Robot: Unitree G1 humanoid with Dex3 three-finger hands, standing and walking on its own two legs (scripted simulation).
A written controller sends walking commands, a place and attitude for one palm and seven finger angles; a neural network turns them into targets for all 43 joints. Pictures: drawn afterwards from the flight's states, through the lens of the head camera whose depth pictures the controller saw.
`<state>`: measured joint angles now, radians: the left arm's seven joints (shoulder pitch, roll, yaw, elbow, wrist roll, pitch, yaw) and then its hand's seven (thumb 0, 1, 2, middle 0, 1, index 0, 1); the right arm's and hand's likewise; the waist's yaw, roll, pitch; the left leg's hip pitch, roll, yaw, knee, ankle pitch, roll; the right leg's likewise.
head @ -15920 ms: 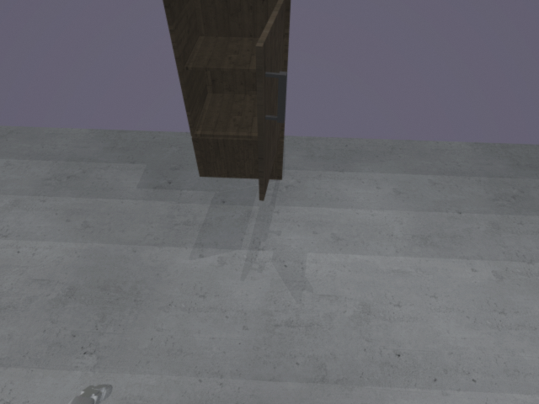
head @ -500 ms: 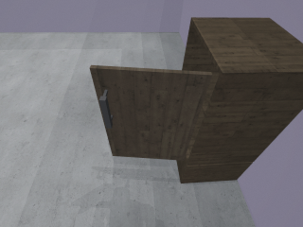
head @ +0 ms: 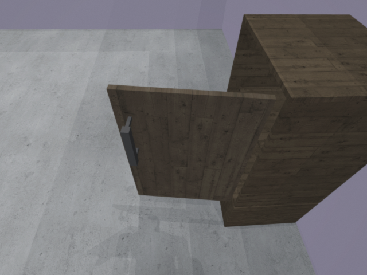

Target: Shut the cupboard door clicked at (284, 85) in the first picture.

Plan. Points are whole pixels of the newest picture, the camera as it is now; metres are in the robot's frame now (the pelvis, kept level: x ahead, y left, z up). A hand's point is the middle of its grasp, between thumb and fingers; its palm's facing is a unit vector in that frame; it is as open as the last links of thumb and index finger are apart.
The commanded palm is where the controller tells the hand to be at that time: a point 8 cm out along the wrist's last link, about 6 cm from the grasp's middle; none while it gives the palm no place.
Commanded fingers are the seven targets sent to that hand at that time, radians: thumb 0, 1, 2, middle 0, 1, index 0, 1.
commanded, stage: come to a stop and stand still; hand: left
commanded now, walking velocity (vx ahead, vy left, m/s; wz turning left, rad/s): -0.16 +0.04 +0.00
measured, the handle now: (131, 142) +0.46 +0.18 -0.04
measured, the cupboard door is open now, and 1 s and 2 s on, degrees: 83 83 83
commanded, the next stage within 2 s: look again from close up in 0.72 s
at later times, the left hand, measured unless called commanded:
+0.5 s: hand out of the picture +0.02 +0.20 -0.17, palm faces -0.01 -0.97 -0.22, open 7.4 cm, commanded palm none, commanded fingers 0.00 0.90 0.90 -0.20 -0.30 -0.20 -0.30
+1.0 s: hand out of the picture -0.02 +0.17 -0.17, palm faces -0.01 -0.98 -0.20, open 7.4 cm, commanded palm none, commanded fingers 0.00 0.90 0.90 -0.20 -0.30 -0.20 -0.30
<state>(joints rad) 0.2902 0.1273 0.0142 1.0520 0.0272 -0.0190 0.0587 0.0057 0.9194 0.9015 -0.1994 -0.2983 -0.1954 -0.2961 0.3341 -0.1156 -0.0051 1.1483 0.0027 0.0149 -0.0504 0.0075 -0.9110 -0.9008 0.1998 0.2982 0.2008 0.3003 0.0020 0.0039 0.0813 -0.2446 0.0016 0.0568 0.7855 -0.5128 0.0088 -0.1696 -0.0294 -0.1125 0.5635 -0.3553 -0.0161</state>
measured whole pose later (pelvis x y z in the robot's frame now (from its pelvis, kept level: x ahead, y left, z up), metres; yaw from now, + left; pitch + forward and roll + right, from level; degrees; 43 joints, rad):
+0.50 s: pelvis -0.01 +0.01 +0.01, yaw -2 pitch -1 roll +0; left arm 0.25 0.18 0.02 1.01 0.03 0.03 0.03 0.00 0.91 0.90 -0.20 -0.30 -0.19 -0.30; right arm 0.14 -0.17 -0.02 1.05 -0.02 0.02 -0.03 0.00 -0.92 -0.90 0.20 0.30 0.20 0.30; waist 0.01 0.00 0.07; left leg -0.24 0.02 0.10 0.52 -0.27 0.03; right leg -0.18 -0.04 -0.07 0.50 -0.29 0.02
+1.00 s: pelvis -0.01 +0.01 +0.01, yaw +0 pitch -1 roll -1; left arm 0.31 0.13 -0.02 1.11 0.02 -0.02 0.04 0.00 0.91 0.90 -0.20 -0.30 -0.20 -0.30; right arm 0.31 -0.15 0.02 1.09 -0.02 -0.01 -0.02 0.01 -0.92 -0.90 0.20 0.30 0.20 0.30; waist -0.01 0.04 0.04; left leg -0.25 0.01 0.07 0.53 -0.26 0.03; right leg -0.18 -0.04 -0.10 0.50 -0.30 0.01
